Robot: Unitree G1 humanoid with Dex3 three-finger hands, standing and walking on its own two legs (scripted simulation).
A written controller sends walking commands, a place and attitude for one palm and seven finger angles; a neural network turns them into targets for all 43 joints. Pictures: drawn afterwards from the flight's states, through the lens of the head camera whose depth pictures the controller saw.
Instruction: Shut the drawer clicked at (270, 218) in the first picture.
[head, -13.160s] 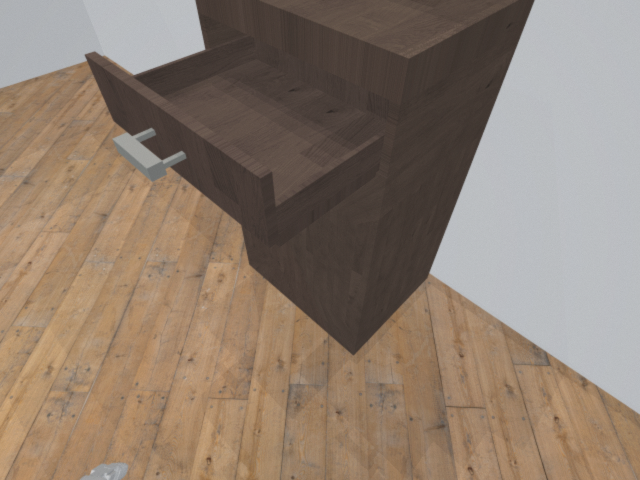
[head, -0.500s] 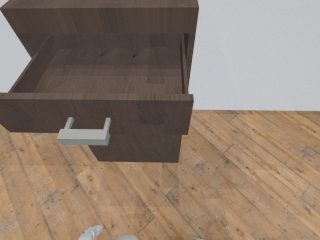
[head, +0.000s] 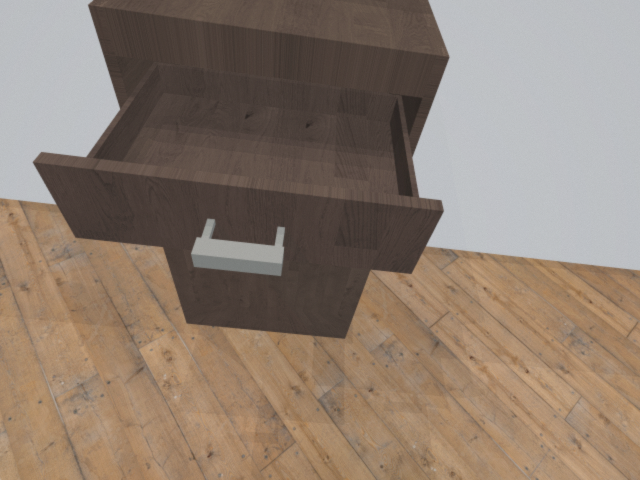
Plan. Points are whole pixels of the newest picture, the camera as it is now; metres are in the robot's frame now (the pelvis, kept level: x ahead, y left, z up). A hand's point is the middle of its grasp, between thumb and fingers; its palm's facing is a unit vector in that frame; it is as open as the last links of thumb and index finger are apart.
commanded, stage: come to a stop and stand still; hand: left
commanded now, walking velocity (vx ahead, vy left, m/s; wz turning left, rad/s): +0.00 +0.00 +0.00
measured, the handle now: (242, 243) +0.38 +0.14 +0.07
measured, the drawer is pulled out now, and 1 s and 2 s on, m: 0.27 0.27 0.27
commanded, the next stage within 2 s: look again from close up in 0.62 s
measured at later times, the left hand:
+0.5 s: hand out of the picture -0.03 +0.09 -0.19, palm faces +0.04 -0.98 -0.20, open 7.2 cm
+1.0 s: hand out of the picture -0.04 +0.12 -0.19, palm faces +0.01 -0.98 -0.17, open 7.4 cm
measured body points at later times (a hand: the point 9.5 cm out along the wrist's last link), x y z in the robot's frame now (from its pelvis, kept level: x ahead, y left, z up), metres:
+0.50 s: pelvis -0.03 -0.08 -0.01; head -0.02 -0.09 +0.44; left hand -0.03 +0.14 -0.17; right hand -0.07 -0.29 -0.18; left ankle -0.02 +0.07 -0.75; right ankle -0.06 -0.17 -0.75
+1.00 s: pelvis -0.05 -0.04 -0.01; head -0.05 -0.03 +0.44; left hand -0.04 +0.17 -0.18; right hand -0.01 -0.28 -0.16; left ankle -0.02 +0.07 -0.75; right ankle -0.06 -0.17 -0.75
